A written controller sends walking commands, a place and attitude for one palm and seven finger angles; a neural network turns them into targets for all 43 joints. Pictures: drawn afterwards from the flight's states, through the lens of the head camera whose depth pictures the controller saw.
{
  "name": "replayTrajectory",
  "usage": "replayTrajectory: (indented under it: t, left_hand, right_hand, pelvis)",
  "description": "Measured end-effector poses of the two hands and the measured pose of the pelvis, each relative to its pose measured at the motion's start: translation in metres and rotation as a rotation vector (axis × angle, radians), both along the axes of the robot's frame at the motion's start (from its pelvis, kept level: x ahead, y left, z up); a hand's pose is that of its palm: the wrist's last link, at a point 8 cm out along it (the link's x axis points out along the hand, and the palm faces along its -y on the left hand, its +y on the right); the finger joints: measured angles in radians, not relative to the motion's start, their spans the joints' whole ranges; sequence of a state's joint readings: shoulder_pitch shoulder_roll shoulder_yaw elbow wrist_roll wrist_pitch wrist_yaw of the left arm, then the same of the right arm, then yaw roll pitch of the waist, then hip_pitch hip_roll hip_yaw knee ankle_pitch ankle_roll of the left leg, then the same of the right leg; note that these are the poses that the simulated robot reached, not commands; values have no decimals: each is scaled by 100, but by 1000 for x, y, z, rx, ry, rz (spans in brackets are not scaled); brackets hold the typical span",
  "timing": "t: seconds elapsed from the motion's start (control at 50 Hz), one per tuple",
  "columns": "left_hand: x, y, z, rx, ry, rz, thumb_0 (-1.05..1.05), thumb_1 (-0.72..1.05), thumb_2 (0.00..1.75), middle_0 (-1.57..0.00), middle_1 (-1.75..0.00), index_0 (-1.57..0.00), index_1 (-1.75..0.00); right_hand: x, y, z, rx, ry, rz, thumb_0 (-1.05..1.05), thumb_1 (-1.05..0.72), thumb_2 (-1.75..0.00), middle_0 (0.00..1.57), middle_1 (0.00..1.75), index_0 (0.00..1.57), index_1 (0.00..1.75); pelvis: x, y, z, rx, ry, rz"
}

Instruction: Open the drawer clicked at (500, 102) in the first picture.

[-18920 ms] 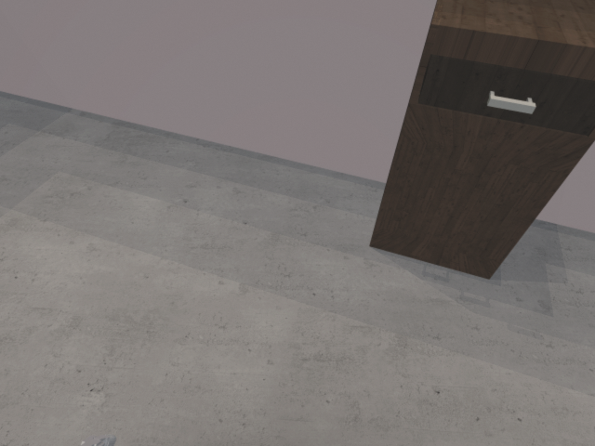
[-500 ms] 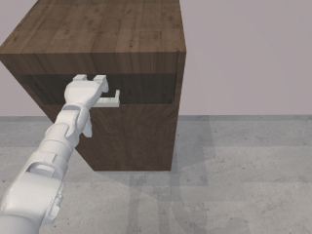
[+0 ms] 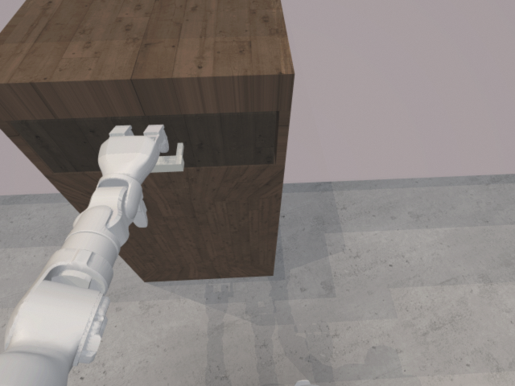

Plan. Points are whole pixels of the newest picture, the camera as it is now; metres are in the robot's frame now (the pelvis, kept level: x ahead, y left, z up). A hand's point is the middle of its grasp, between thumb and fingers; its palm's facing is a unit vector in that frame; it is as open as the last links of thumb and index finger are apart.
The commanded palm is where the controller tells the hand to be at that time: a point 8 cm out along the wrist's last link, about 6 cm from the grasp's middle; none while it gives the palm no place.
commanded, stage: lower the fingers behind the handle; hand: left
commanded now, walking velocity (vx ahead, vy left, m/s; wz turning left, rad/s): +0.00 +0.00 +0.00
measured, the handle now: (153, 156) +0.51 +0.19 +0.02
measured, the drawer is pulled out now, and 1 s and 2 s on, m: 0.00 0.00 0.00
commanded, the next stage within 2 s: lift the fingers back up to retry in 0.82 s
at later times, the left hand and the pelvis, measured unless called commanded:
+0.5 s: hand (143, 176) +0.46 +0.19 +0.03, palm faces -0.01 +0.01 -1.00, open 13.8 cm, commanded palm +0.44 +0.20 +0.05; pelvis -0.02 +0.00 -0.01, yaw +0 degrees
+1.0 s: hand (144, 174) +0.47 +0.19 +0.03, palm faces -0.02 +0.01 -1.00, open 13.7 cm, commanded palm +0.45 +0.20 +0.07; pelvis -0.04 +0.00 -0.02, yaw +0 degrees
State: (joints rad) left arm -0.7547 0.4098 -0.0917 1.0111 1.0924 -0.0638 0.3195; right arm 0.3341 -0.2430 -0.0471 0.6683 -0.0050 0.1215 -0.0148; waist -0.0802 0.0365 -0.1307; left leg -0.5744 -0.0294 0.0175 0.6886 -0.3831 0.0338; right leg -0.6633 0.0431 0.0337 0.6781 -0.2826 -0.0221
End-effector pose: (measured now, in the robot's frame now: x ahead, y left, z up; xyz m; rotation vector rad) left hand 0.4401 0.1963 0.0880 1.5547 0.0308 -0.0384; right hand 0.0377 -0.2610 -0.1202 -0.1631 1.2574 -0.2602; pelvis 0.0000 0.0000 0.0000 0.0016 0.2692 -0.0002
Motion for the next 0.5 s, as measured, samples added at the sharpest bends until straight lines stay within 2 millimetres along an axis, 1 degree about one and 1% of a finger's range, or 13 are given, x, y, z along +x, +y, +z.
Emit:
replayTrajectory:
  t: [0.1,0.2,0.32,0.5]
  left_hand:
    - [-3,0,-4,8,-38,-13,0,-49,30,-30,-122,-33,-120]
    - [0,-2,-6,18,-60,11,0,-49,30,-31,-127,-33,-120]
    - [4,-5,-5,24,-45,43,0,-49,30,-31,-131,-33,-120]
    - [2,-4,-6,31,-31,29,0,-49,30,-27,-132,-32,-120]
  right_hand:
    - [-5,-4,-2,-11,19,11,0,-90,-90,20,30,21,30]
    - [-8,-6,-4,-17,26,14,0,-90,-90,20,30,21,30]
    - [-10,-5,-4,-19,12,5,0,-90,-90,20,30,21,30]
    - [-21,-4,-7,-27,7,5,0,-90,-90,20,30,21,30]
  pelvis:
    - [-3,1,-4,-2,14,6]
    - [-7,2,-6,-2,24,10]
    - [-10,2,-7,-1,27,3]
    - [-18,0,-12,0,36,2]
